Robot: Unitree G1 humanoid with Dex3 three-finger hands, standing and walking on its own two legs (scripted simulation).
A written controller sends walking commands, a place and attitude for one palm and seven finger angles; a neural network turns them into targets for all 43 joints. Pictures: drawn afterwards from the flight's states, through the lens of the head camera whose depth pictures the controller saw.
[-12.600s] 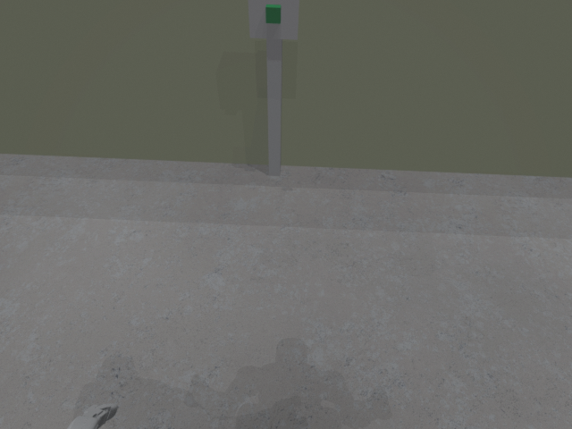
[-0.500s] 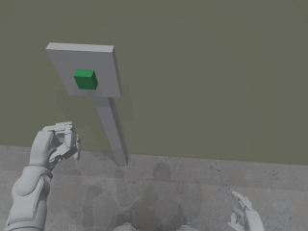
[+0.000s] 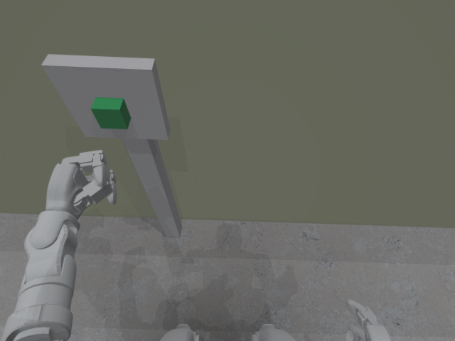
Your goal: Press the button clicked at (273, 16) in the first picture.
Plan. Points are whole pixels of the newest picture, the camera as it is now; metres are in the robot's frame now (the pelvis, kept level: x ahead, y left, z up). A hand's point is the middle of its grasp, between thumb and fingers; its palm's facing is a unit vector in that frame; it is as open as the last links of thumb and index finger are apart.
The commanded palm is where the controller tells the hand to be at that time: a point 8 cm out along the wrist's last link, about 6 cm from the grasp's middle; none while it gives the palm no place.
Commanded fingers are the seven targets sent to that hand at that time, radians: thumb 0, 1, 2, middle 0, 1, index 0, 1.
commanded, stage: aim a knuckle at the button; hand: left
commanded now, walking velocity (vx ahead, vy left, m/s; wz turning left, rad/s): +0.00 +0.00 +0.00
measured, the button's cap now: (112, 112) +0.50 +0.23 +0.08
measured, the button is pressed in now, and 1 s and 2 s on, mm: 0 0 7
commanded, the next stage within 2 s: press the button with the knuckle in 1.04 s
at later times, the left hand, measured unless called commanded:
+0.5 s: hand (117, 157) +0.42 +0.21 +0.05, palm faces -0.01 -1.00 -0.02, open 3.1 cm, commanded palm +0.39 +0.26 +0.05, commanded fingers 0.00 0.90 0.90 -1.30 -1.50 -1.30 -1.50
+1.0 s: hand (119, 167) +0.40 +0.20 +0.05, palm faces +0.00 -1.00 -0.02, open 3.1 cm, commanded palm +0.38 +0.25 +0.05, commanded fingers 0.00 0.90 0.90 -1.30 -1.50 -1.30 -1.50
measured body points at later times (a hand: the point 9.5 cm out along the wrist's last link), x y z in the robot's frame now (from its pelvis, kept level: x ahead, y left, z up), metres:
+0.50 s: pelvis -0.01 +0.02 -0.01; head +0.09 +0.03 +0.43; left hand +0.42 +0.27 +0.05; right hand +0.05 -0.25 -0.12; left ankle -0.01 +0.11 -0.69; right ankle +0.00 -0.10 -0.69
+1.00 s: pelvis -0.01 +0.01 -0.01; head +0.07 +0.02 +0.44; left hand +0.40 +0.26 +0.05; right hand +0.08 -0.25 -0.12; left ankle -0.01 +0.11 -0.69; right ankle +0.00 -0.10 -0.69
